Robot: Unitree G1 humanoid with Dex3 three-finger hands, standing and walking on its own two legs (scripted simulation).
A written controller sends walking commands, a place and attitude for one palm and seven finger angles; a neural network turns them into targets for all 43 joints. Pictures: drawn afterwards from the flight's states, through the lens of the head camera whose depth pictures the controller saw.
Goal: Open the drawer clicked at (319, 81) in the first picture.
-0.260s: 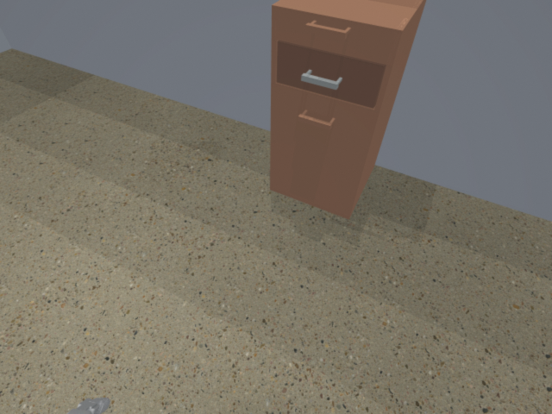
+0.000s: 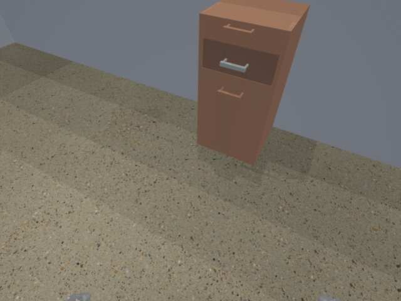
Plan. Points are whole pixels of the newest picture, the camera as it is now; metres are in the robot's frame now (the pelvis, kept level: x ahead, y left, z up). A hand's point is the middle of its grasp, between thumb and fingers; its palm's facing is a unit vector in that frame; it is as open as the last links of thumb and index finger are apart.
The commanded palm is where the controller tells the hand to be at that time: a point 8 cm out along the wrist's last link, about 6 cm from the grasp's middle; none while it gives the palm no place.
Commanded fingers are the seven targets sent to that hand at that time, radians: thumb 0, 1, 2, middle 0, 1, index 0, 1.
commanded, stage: stand and wait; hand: left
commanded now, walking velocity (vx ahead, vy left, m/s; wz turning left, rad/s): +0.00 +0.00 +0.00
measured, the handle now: (234, 64) +1.18 -0.10 -0.09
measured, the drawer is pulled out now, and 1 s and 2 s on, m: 0.00 0.00 0.00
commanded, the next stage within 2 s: look at it before walking up in 0.58 s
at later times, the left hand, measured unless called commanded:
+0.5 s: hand out of the picture +0.04 +0.24 -0.15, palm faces -0.02 -0.94 -0.34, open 7.4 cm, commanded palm none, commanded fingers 0.00 0.90 0.90 -0.20 -0.30 -0.20 -0.30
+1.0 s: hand out of the picture +0.06 +0.23 -0.15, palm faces -0.03 -0.94 -0.33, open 7.4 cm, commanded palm none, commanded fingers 0.00 0.90 0.90 -0.20 -0.30 -0.20 -0.30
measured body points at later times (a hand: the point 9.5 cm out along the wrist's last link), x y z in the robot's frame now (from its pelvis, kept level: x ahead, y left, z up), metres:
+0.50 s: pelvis -0.02 -0.01 +0.00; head -0.02 -0.01 +0.45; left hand +0.04 +0.28 -0.13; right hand +0.05 -0.31 -0.13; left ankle -0.01 +0.11 -0.74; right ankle -0.01 -0.14 -0.74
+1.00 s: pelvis -0.02 -0.02 +0.00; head -0.02 -0.02 +0.45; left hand +0.06 +0.28 -0.13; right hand +0.05 -0.31 -0.13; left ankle -0.01 +0.11 -0.74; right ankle -0.01 -0.14 -0.74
